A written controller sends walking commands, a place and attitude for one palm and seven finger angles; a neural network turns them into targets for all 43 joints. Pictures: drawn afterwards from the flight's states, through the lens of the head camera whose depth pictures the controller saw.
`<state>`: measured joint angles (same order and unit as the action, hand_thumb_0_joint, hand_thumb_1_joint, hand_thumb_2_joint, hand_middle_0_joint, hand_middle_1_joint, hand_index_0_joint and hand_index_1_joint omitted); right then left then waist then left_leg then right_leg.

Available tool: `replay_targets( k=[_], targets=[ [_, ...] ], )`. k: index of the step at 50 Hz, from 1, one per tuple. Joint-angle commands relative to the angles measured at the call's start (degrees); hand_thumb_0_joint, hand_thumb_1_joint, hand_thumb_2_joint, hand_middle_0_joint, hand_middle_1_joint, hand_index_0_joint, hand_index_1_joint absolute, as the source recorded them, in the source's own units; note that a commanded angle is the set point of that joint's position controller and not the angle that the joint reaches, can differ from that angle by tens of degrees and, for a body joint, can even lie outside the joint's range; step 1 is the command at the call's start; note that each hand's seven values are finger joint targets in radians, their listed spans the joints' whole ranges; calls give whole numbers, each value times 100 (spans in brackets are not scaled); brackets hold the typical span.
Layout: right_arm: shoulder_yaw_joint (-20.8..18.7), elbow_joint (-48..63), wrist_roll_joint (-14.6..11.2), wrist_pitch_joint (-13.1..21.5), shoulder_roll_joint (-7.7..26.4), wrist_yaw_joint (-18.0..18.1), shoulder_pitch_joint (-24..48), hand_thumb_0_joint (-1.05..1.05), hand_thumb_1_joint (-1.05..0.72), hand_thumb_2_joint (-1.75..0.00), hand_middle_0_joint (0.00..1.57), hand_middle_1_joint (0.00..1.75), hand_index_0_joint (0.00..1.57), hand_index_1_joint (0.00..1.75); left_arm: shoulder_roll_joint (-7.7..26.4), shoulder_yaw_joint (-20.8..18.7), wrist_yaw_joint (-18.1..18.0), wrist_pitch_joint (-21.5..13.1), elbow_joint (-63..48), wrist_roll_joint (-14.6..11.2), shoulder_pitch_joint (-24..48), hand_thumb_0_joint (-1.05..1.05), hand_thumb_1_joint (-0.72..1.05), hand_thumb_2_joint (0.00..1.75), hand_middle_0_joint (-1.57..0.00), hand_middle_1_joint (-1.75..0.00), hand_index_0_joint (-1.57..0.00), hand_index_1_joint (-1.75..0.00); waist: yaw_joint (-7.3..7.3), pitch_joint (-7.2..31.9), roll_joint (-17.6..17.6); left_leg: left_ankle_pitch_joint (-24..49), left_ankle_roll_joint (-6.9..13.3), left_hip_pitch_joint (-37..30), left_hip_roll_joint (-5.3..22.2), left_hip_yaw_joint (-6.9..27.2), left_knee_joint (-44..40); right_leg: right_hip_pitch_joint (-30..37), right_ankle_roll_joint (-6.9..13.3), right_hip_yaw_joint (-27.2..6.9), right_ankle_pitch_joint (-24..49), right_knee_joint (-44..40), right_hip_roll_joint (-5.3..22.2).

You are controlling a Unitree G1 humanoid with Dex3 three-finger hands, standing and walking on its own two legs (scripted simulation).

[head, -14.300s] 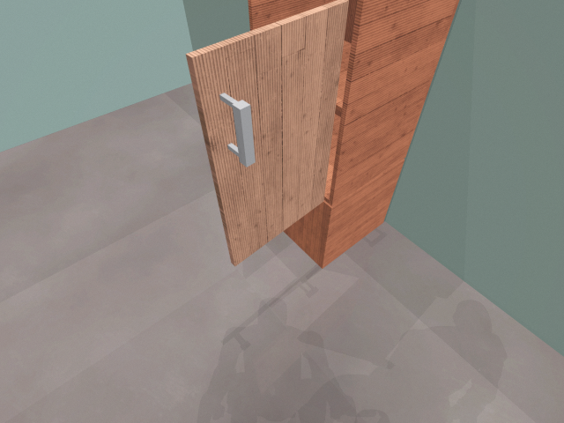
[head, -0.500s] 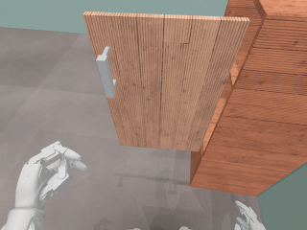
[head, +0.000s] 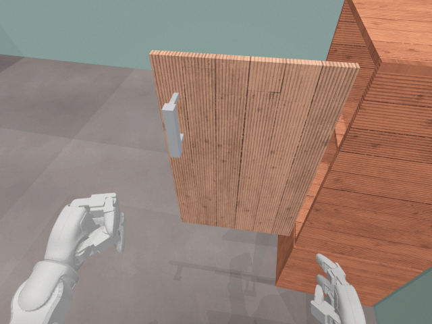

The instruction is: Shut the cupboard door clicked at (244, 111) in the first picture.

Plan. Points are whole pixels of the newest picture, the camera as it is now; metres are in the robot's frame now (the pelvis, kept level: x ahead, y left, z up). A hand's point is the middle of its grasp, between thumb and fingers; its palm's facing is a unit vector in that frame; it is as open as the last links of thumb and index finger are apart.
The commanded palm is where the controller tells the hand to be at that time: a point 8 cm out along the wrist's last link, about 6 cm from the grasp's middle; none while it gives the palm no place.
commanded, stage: raise the hand and make a fist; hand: left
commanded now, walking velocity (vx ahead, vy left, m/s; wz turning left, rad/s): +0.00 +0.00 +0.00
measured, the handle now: (175, 125) +0.47 +0.14 +0.13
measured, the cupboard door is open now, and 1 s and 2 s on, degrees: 94 94 94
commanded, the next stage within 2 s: bring the fist close to the handle in 0.46 s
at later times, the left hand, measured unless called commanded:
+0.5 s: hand (114, 224) +0.23 +0.18 +0.13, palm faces +0.02 -1.00 -0.05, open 3.1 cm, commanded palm +0.19 +0.23 +0.13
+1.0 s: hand (151, 195) +0.28 +0.14 +0.13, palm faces -0.05 -1.00 -0.03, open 3.1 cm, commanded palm +0.26 +0.20 +0.13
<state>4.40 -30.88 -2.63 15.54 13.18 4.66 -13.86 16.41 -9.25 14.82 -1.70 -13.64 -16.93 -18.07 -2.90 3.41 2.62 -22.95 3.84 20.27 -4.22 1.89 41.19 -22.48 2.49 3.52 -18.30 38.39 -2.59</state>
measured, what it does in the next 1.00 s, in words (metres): stands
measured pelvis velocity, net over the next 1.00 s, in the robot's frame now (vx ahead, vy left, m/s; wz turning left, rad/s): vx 0.00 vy -0.02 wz -0.02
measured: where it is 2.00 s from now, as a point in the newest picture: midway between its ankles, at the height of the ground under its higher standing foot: outside the picture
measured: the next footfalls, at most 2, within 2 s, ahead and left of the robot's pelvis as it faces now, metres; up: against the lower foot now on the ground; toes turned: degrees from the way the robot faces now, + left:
none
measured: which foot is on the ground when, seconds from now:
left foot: down 0.00-1.00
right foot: down 0.00-1.00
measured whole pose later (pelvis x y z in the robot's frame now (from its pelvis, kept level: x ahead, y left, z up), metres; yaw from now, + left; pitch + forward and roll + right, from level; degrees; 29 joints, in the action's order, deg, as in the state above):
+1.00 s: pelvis +0.00 -0.02 +0.01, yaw -1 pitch +1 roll +0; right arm 3.4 -35.0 -3.1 14.6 14.1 4.8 -13.8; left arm 14.3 -8.6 11.5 1.1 -1.8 -15.5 -2.4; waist -1.0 2.2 2.7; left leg -20.4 2.5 16.9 -3.4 1.2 36.0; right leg -20.2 3.8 2.7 -16.3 35.1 -3.3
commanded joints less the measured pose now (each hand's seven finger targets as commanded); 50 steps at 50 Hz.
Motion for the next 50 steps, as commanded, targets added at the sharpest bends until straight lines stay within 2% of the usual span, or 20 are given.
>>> replay_targets(
  k=[1,4,6,9,10,11,15,18,22,28,30,33,35,36,37,38,42,45,48,50],
  targets=[
    [-261,762,-15,337,655,62,476,0,-90,-90,20,30,20,30,870,-851,-172,-509,-1435,-200,1376,0,90,90,-130,-150,-130,-150,41,647,204,1720,-422,-210,370,313,-939,764,-53,-80,1108,-546,177],
    [-272,687,-60,376,688,58,456,0,-90,-90,20,30,20,30,603,-562,-38,-308,-1062,-194,1211,0,90,90,-130,-150,-130,-150,71,459,281,1655,-434,-291,374,324,-1025,683,-53,-52,1088,-646,177],
    [-306,684,-91,360,732,50,426,0,-90,-90,20,30,20,30,426,-363,114,-36,-710,-176,872,0,90,90,-130,-150,-130,-150,77,357,-123,1558,-370,-160,382,307,-1029,725,-78,-103,1083,-724,197],
    [-344,774,-106,308,778,49,501,0,-90,-90,20,30,20,30,590,-435,201,233,-914,-121,826,0,90,90,-130,-150,-130,-150,44,434,-159,1510,-336,-170,369,284,-1070,807,-97,-135,1050,-762,226],
    [-345,780,-75,296,798,48,507,0,-90,-90,20,30,20,30,845,-706,152,259,-944,-130,813,0,90,90,-130,-150,-130,-150,-19,517,-310,1580,-335,-123,360,286,-1052,952,-87,-177,1087,-763,237],
    [-350,829,-63,286,758,41,561,0,-90,-90,20,30,20,30,858,-747,119,211,-1223,-120,949,0,90,90,-130,-150,-130,-150,-45,741,-279,1690,-319,-200,347,252,-1052,1050,-99,-191,1168,-749,250],
    [-327,792,21,313,693,37,562,0,-90,-90,20,30,20,30,1128,-1162,-212,-219,-1597,-179,1195,0,90,90,-130,-150,-130,-150,-107,830,-188,1753,-366,-244,340,244,-1049,1082,-89,-194,1110,-724,211],
    [-322,683,3,358,662,21,508,0,-90,-90,20,30,20,30,719,-848,-271,-477,-1356,-167,1190,0,90,90,-130,-150,-130,-150,6,566,58,1628,-385,-262,337,212,-1063,866,-80,-156,1032,-736,200],
    [-345,641,-55,385,734,25,484,0,-90,-90,20,30,20,30,504,-375,-85,-316,-994,-52,1069,0,90,90,-130,-150,-130,-150,117,217,145,1152,-293,-144,338,215,-1078,660,-89,-247,612,-903,243],
    [-367,749,-40,374,736,68,575,0,-90,-90,20,30,20,30,891,-753,-37,-128,-1251,-60,1036,0,90,90,-130,-150,-130,-150,11,656,-208,1302,-221,-147,317,182,-1030,1003,-136,-361,676,-938,299],
    [-333,666,-25,352,740,95,595,0,-90,-90,20,30,20,30,996,-885,-145,-213,-1153,-128,1475,0,90,90,-130,-150,-130,-150,54,465,-337,1187,-223,-57,323,206,-1011,917,-138,-390,483,-980,284],
    [-317,551,-48,394,692,107,624,0,-90,-90,20,30,20,30,677,-624,-296,-397,-927,-114,2112,0,90,90,-130,-150,-130,-150,187,240,-183,895,-229,-144,333,235,-1073,618,-152,-321,128,-1023,262],
    [-317,516,-53,421,722,114,586,0,-90,-90,20,30,20,30,721,-584,-307,-409,-752,-83,2152,0,90,90,-130,-150,-130,-150,149,343,-29,921,-226,-147,322,231,-1054,695,-121,-363,202,-1002,271],
    [-309,502,-65,426,709,111,597,0,-90,-90,20,30,20,30,550,-332,-269,-381,-666,-11,2303,0,90,90,-130,-150,-130,-150,204,402,126,964,-220,-207,315,208,-1060,691,-120,-357,300,-976,292],
    [-318,492,-79,425,716,118,545,0,-90,-90,20,30,20,30,521,-251,-246,-334,-505,19,2373,0,90,90,-130,-150,-130,-150,228,440,-60,940,-210,-198,317,219,-1054,699,-137,-363,305,-985,297],
    [-325,472,-82,420,733,126,546,0,-90,-90,20,30,20,30,518,-184,-209,-279,-363,59,2435,0,90,90,-130,-150,-130,-150,232,410,21,923,-209,-175,316,209,-1052,682,-133,-380,302,-986,308],
    [-339,533,-85,324,747,126,579,0,-90,-90,20,30,20,30,685,-311,-156,-54,-47,104,2573,0,90,90,-130,-150,-130,-150,152,639,-373,1091,-184,-54,307,163,-1013,965,-159,-497,456,-1002,369],
    [-333,541,-63,269,726,105,625,0,-90,-90,20,30,20,30,904,-630,-301,-70,-63,50,2827,0,90,90,-130,-150,-130,-150,48,841,-411,1345,-204,-60,301,134,-1010,1204,-152,-497,764,-928,363],
    [-332,576,-40,247,647,24,637,0,-90,-90,20,30,20,30,766,-665,-445,-224,-296,53,2809,0,90,90,-130,-150,-130,-150,-15,1262,-178,1867,-239,-275,286,54,-1007,1433,-152,-411,1594,-734,360],
    [-340,553,-33,221,662,-12,589,0,-90,-90,20,30,20,30,800,-724,-509,-255,-130,69,2697,0,90,90,-130,-150,-130,-150,-22,1137,-305,1982,-249,-195,304,39,-987,1431,-152,-406,1819,-708,347]
  ],
)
